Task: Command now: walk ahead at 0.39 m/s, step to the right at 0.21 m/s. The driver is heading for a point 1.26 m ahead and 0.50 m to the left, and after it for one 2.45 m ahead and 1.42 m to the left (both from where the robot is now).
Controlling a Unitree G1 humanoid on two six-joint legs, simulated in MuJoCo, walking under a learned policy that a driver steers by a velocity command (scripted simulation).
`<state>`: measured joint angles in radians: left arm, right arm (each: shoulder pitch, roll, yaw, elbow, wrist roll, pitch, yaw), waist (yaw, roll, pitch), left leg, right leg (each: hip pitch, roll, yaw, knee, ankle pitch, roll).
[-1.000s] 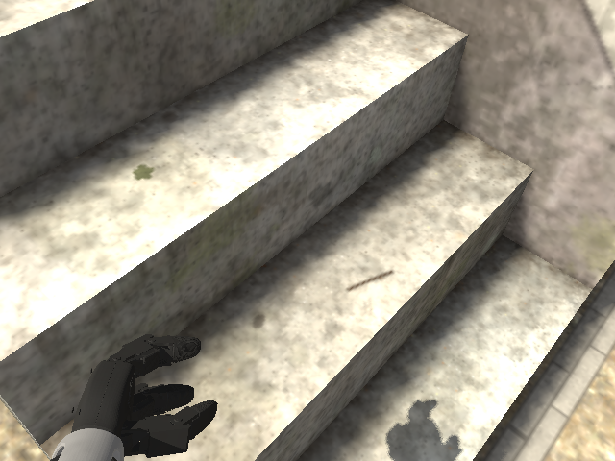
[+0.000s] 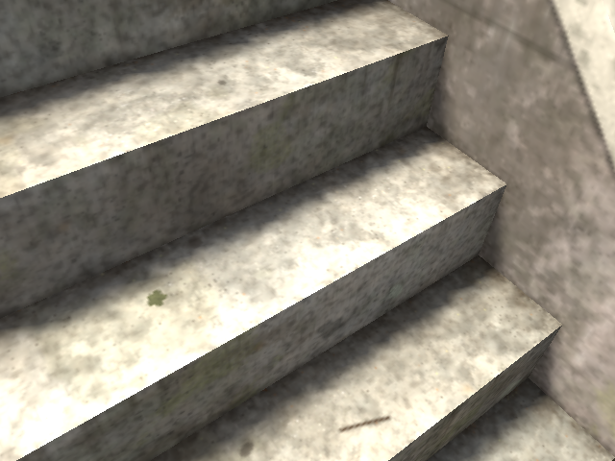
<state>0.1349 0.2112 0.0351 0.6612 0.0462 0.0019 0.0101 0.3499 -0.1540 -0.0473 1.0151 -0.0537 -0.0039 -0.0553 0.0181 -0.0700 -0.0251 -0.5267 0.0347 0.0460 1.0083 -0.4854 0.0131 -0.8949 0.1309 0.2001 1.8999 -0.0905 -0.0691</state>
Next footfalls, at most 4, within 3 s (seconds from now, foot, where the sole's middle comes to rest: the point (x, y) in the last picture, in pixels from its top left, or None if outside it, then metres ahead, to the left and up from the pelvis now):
0.40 right None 0.30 -0.42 -0.76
0.64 left None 0.29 -0.27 -0.71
0.86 right None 0.25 -0.56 -0.93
1.36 left None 0.15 -0.56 -0.93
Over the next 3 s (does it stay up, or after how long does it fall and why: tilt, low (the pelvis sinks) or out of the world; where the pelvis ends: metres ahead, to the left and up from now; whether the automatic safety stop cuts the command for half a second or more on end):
stays up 0.07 -0.64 -0.15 its command is cut before an obstacle from the start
